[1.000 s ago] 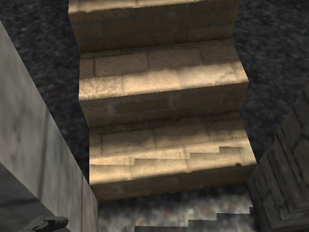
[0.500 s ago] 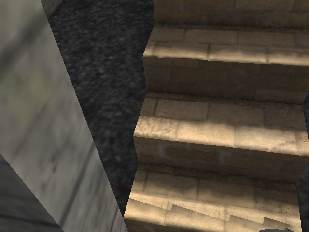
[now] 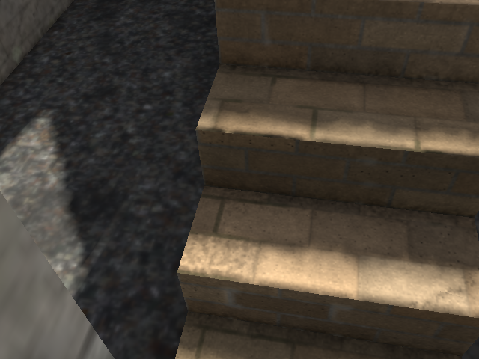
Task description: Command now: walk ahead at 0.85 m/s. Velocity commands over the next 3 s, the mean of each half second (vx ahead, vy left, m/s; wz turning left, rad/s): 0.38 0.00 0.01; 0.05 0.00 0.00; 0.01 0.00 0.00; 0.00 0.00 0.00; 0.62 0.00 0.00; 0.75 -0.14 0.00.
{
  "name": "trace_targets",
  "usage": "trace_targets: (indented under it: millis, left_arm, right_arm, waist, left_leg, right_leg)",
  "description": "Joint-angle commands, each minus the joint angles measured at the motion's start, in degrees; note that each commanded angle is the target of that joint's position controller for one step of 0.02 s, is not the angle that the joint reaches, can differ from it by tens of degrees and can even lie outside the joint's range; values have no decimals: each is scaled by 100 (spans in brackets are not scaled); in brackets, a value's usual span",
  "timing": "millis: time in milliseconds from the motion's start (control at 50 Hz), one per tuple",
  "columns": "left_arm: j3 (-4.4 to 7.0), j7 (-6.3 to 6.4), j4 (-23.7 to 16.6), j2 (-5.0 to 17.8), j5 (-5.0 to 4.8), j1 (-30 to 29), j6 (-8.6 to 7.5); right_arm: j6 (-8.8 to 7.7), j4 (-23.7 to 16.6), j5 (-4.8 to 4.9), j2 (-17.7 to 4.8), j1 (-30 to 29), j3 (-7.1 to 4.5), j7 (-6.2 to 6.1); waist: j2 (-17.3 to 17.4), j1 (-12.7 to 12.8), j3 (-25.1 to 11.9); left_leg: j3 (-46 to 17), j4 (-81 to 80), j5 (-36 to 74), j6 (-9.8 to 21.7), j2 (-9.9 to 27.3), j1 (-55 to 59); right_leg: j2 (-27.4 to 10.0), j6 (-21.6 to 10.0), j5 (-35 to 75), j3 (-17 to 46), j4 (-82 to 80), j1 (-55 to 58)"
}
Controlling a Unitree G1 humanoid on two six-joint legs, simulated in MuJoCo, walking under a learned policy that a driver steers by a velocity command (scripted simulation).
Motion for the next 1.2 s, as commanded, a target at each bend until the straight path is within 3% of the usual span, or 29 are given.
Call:
trace_targets:
  millis: [20,40,60,80,100,120,160,200,220,240,260,280,300,360,400,440,580,720,740,820,940,960,1020,1200]
  left_arm:
    - [172,21,271,792,68,1095,-126]
    - [156,-15,121,759,-12,710,-274]
    - [57,-73,0,249,-27,246,-338]
    - [-17,-72,-64,133,-68,-378,-316]
    - [-141,-92,-112,-5,-52,-769,-341]
    - [-222,-6,-43,-103,-15,-804,-389]
    - [-232,55,286,4,-74,-141,-355]
    - [-233,73,480,-124,-95,180,-240]
    - [-170,57,496,-173,-126,137,-174]
    - [-95,2,433,-81,-106,67,-123]
    - [-51,-49,427,-36,-58,88,-75]
    - [-109,-82,537,-213,-55,402,-37]
    - [-140,-106,609,-235,-40,193,-26]
    - [0,-143,707,11,-45,34,-124]
    - [-13,-156,795,-124,-65,-15,-170]
    - [-37,-126,838,-194,-83,-94,-162]
    - [-53,-82,1058,-187,-79,56,-131]
    - [-84,-49,1213,-253,-69,138,-114]
    - [191,-145,1074,493,8,-94,-37]
    - [191,-256,1094,80,-28,-161,61]
    - [281,-196,1056,167,-15,-202,106]
    - [378,-40,1144,387,-53,-125,117]
    - [394,123,1111,302,7,-319,166]
    - [462,131,1159,295,-29,-378,193]
  right_arm:
    - [69,-816,-76,166,-361,61,119]
    - [187,-489,-212,124,571,107,72]
    - [254,-303,-319,63,411,139,48]
    - [326,-337,-327,-42,330,114,58]
    - [364,-456,-294,-141,-65,187,55]
    - [438,-462,-226,-136,-451,236,79]
    - [507,-450,-90,-12,-1020,347,24]
    - [441,-257,-14,22,-972,372,-60]
    - [411,-31,-36,119,-694,398,-97]
    - [389,38,-133,-35,-829,399,-83]
    - [359,51,-254,-111,-896,421,-42]
    - [399,23,-232,-196,-1226,409,-37]
    - [369,-92,-198,-66,-1540,450,23]
    - [247,92,-187,-5,-1147,469,55]
    - [234,202,-177,-75,-999,443,73]
    - [262,232,-171,-68,-1070,460,64]
    - [344,591,-157,-163,-784,457,39]
    - [421,803,-162,-121,-700,454,21]
    - [486,798,-166,-491,-816,282,117]
    - [608,821,-165,-286,-769,204,170]
    - [582,902,-174,-268,-857,95,188]
    - [524,1026,-164,-215,-706,110,92]
    - [422,1076,-173,-203,-947,101,41]
    - [332,1267,-141,-227,-1041,43,99]
  waist:
    - [-2888,-266,-395]
    - [-2365,-573,-598]
    - [-776,-603,-681]
    - [-339,-893,-427]
    - [-223,-987,-217]
    - [-431,-904,-190]
    - [-838,-476,-408]
    - [-810,-344,-628]
    - [-673,-395,-589]
    - [-262,-303,-312]
    - [63,-220,-51]
    - [959,-21,287]
    - [1083,-96,531]
    - [373,-221,-159]
    - [29,-279,-229]
    - [-78,-292,-215]
    - [-138,-360,-154]
    - [-66,-412,-29]
    - [111,-351,56]
    - [-11,-413,111]
    - [64,-374,126]
    - [413,-408,-62]
    - [172,-360,183]
    - [-9,-345,141]
  left_leg:
    - [-48,4432,-180,-153,-895,-1980]
    - [-738,5250,-734,-88,-631,-2090]
    - [-873,5348,-481,-106,-343,-1598]
    - [-661,4656,-347,-88,-127,-1249]
    - [-434,3408,-310,-81,64,-907]
    - [-133,2232,-228,-145,134,-679]
    - [11,806,-319,-206,161,-708]
    - [-68,-609,66,-83,305,-815]
    - [-112,-1294,1253,-51,371,-322]
    - [-291,-1470,1438,-77,560,-122]
    - [-747,-1381,1080,-80,950,77]
    - [-979,-1579,-53,4,1098,-945]
    - [-1113,-1855,-338,17,1109,-1625]
    - [-939,-1614,710,11,945,-1068]
    - [-925,-1531,997,27,963,-843]
    - [-931,-1494,1302,15,1005,-849]
    - [-828,-1419,1330,-18,977,-801]
    - [-768,-1320,1319,4,987,-778]
    - [-826,-1142,1156,-55,966,-633]
    - [-840,-1215,937,-50,996,-631]
    - [-874,-1295,817,-71,1006,-669]
    - [-866,-1374,785,-91,999,-531]
    - [-902,-1395,767,-125,1032,-655]
    - [-892,-1471,734,-127,1035,-632]
  right_leg:
    - [-1068,-394,4451,1765,-1586,1830]
    - [-1556,-910,4063,2166,-1610,1416]
    - [-1350,-878,3344,1705,-1625,736]
    - [-1123,-552,2668,1170,-1788,15]
    - [-875,-305,3337,585,-1880,-257]
    - [-627,-156,3972,232,-1857,-29]
    - [-546,-295,4787,397,-1691,1090]
    - [-842,-368,4205,809,-1383,1961]
    - [-753,-231,2508,792,-1449,1482]
    - [-585,-25,157,894,-1639,863]
    - [-423,100,-1439,929,-1788,79]
    - [-209,147,-1046,757,-1993,403]
    - [-273,152,-303,807,-1881,963]
    - [-365,187,377,803,-1636,1503]
    - [-361,217,437,763,-1631,1462]
    - [-354,189,585,726,-1581,1509]
    - [-331,217,609,707,-1461,1475]
    - [-352,183,607,764,-1405,1370]
    - [-345,196,693,766,-1472,1233]
    - [-307,158,545,735,-1570,1189]
    - [-337,138,459,766,-1680,1337]
    - [-399,140,235,832,-1693,1428]
    - [-406,192,231,829,-1749,1338]
    - [-434,217,463,850,-1806,1501]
